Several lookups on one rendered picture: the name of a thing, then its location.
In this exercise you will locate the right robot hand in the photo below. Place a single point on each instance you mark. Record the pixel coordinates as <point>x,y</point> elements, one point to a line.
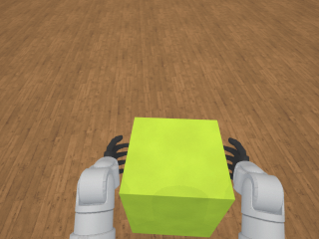
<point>239,154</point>

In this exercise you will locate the robot left forearm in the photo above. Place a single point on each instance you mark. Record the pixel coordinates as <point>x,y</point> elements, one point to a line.
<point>95,200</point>

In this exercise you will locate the carton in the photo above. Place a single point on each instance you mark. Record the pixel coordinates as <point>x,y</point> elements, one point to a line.
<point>176,179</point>

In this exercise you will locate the robot right forearm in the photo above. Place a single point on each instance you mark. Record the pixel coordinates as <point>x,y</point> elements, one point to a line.
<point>262,202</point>

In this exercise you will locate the left robot hand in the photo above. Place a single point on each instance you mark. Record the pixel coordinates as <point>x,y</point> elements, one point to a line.
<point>112,149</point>

